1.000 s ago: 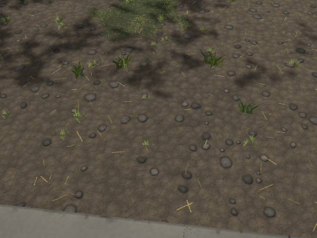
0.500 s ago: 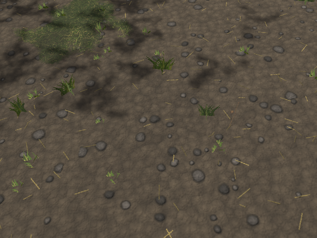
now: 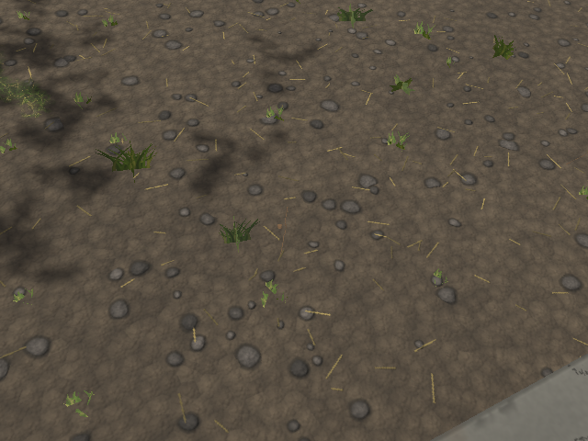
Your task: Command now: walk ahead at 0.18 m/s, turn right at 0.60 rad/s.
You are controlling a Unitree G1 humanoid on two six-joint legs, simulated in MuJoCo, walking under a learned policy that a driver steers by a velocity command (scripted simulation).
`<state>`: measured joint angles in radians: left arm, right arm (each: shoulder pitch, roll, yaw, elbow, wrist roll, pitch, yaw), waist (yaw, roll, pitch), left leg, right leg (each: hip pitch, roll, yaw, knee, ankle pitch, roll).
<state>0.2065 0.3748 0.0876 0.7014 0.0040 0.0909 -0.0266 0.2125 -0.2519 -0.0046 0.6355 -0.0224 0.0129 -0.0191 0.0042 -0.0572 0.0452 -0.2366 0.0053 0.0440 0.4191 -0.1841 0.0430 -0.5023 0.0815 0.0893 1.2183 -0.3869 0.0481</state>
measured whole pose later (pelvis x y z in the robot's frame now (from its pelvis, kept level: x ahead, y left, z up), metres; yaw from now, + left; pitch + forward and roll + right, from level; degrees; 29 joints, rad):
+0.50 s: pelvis +0.08 -0.09 +0.00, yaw -16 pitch +0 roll +1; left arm 0.31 0.25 0.02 0.72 0.01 0.00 -0.01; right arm 0.27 -0.31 -0.06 0.71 -0.05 0.00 0.04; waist -0.01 0.06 0.00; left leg -0.49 0.07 0.03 0.98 -0.30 -0.02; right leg -0.16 0.09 0.01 0.42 -0.25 -0.10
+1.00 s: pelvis +0.21 -0.16 +0.00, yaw -6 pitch +0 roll -1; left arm 0.08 0.27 0.02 0.65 0.03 0.04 0.04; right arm 0.36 -0.29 -0.03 0.73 0.01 0.00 0.00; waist -0.05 -0.02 0.08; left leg -0.20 -0.14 -0.09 0.42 -0.20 0.12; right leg -0.60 -0.01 0.08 1.11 -0.29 0.05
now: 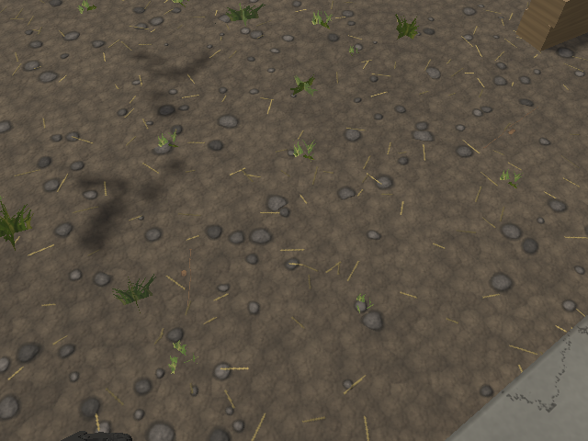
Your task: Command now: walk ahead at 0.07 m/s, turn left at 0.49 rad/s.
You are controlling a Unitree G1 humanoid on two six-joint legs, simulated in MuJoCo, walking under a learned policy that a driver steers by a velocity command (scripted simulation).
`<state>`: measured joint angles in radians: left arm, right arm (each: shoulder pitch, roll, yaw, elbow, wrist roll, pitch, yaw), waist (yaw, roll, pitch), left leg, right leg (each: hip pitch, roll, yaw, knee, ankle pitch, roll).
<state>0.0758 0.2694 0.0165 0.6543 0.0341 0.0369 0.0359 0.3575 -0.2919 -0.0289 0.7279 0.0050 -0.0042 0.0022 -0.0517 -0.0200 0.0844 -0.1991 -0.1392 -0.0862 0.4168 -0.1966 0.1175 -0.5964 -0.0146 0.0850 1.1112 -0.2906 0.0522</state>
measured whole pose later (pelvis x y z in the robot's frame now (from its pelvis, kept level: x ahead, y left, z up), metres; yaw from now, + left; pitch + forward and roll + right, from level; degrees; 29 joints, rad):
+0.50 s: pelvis +0.03 -0.09 +0.00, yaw +18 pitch -1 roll +1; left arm 0.19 0.26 0.01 0.67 0.02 0.02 0.03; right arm 0.22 -0.38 -0.08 0.66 0.00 0.10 0.02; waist 0.00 0.06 0.07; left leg -0.47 -0.10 -0.10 1.20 -0.41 -0.04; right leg -0.23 0.02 -0.04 0.42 -0.18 -0.06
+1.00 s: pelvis -0.03 -0.08 +0.00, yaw +36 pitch +0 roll -2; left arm 0.19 0.33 0.05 0.70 0.02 0.06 0.00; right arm 0.24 -0.28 -0.04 0.67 0.00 0.07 0.02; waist 0.00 -0.06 0.05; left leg -0.21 -0.07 -0.06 0.45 -0.23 0.07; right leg -0.52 -0.02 -0.01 0.99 -0.36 0.06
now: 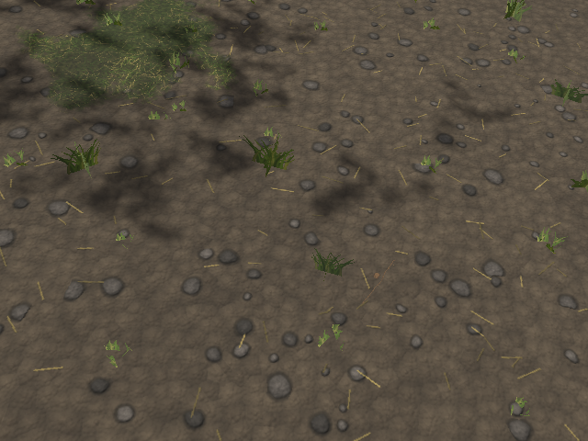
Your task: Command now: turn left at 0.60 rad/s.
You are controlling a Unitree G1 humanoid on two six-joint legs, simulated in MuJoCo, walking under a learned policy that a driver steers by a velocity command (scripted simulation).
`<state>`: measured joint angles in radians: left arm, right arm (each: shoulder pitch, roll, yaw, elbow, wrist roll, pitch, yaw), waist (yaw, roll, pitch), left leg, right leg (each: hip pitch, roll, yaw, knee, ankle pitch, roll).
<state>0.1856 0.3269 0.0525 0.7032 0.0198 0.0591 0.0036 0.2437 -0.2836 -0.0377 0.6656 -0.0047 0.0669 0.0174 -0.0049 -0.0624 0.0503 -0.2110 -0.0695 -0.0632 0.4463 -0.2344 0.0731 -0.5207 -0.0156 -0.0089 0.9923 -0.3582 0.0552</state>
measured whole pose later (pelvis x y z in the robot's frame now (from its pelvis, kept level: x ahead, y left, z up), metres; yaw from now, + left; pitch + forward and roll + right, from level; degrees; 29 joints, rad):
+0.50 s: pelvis +0.00 -0.03 -0.01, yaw +18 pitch +1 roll +0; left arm 0.14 0.30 0.00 0.64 0.01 0.03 0.04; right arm 0.24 -0.34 -0.07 0.69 -0.01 0.06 0.00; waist -0.03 0.03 0.04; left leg -0.35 -0.20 -0.28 0.69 -0.40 0.02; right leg -0.24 0.07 0.05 0.47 -0.21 -0.05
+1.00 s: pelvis -0.01 -0.02 +0.00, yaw +21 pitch -1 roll +0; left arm 0.26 0.26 -0.01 0.79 0.01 0.02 0.00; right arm 0.15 -0.25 0.01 0.87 0.00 0.04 -0.03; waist 0.02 -0.02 0.03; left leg -0.14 -0.06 -0.09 0.40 -0.24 0.02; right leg -0.18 0.03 0.01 0.41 -0.21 -0.02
